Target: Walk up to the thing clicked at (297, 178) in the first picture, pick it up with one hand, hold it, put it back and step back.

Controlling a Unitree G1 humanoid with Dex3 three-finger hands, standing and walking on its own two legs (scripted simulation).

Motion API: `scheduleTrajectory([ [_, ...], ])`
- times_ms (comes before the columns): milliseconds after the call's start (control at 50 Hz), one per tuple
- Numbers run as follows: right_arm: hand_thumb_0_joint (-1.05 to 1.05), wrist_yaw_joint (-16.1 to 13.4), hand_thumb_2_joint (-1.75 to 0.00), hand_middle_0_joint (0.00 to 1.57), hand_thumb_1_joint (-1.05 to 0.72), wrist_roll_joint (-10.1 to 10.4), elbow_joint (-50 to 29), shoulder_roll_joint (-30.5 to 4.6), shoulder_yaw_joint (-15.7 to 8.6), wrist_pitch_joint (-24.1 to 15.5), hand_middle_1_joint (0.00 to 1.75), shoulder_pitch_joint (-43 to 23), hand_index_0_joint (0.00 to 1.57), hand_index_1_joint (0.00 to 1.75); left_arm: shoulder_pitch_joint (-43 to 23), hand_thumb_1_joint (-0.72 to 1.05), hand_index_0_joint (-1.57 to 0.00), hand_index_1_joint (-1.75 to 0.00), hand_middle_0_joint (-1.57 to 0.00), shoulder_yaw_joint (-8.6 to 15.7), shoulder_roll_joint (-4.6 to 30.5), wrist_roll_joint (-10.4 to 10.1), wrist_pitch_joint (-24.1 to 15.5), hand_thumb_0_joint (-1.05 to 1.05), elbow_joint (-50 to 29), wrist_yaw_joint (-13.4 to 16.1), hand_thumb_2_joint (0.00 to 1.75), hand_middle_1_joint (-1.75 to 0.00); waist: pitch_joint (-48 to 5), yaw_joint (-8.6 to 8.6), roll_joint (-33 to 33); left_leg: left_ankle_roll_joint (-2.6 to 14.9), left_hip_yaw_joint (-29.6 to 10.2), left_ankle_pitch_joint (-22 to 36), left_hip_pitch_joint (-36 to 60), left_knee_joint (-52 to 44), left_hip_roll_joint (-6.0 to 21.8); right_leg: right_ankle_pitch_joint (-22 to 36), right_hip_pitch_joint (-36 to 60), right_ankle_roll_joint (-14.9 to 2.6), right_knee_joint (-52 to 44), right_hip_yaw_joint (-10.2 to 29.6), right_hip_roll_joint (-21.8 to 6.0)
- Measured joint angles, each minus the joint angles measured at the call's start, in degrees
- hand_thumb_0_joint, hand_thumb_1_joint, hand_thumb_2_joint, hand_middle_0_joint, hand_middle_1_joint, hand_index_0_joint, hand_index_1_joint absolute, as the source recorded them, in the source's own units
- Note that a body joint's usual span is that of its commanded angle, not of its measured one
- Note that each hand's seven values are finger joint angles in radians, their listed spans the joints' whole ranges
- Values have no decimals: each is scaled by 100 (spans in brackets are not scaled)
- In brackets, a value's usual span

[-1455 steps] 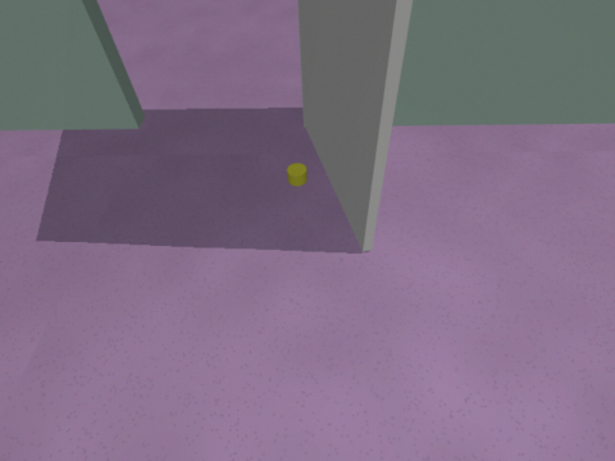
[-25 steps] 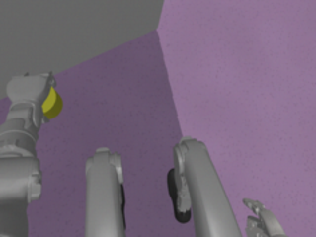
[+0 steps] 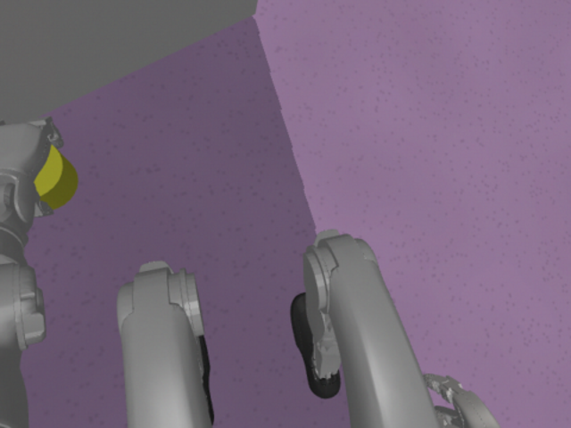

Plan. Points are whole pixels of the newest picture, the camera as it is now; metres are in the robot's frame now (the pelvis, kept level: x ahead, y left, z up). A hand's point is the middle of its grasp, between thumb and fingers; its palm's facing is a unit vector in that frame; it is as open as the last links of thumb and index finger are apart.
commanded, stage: crouch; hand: left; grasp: from above
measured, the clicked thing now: (34, 175) +0.47 +0.31 -0.20
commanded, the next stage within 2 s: lower in 0.14 s
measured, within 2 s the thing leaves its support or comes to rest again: neither
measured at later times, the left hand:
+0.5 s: hand (43, 182) +0.46 +0.31 -0.22, palm faces -0.49 -0.07 -0.87, open 11.4 cm
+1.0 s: hand (63, 185) +0.47 +0.30 -0.27, palm faces -0.48 -0.09 -0.87, open 11.4 cm
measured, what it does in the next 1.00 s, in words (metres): stands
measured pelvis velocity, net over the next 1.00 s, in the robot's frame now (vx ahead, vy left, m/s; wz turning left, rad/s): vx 0.00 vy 0.00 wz -0.08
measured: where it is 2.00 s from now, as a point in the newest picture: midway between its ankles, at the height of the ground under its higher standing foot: (258, 379)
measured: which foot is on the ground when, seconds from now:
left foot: down 0.00-1.00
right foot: down 0.00-1.00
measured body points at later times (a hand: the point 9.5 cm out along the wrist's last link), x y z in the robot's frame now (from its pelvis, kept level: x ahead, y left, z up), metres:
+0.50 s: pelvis +0.00 +0.00 -0.03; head +0.26 +0.08 +0.33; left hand +0.49 +0.31 -0.17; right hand +0.05 -0.27 -0.12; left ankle +0.08 +0.12 -0.32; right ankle +0.10 -0.12 -0.32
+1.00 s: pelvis +0.00 +0.00 -0.05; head +0.28 +0.09 +0.29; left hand +0.49 +0.30 -0.22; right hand +0.03 -0.27 -0.12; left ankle +0.08 +0.12 -0.32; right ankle +0.10 -0.12 -0.32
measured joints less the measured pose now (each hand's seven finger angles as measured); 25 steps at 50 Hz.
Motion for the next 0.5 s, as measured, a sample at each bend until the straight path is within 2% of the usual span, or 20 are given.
scheduleTrajectory([
  [240,0,16,-89,21,-91,-49,-24,-71,166,5,30,-19,20,30,-112,-22,-49,-85,-42,46,239,68,-36,0,147,48,77,-89,95,-100,-64,-3,-99,-43,-223,334,0,-11,-184,13,257,-82,30],
  [440,0,30,-89,21,-92,-90,-88,-121,310,-31,30,-122,20,30,-263,-23,-49,-84,-42,-67,437,37,-46,0,456,67,77,-88,240,-178,-144,-9,-155,-69,-339,523,-7,-23,-281,21,411,-128,41],
  [500,0,44,-89,21,-92,-125,-116,-138,362,-63,30,-159,20,30,-265,-23,-49,-84,-42,-6,515,69,-114,0,484,85,77,-88,346,-206,-187,-16,-191,-73,-381,609,-8,-16,-315,25,474,-158,51],
])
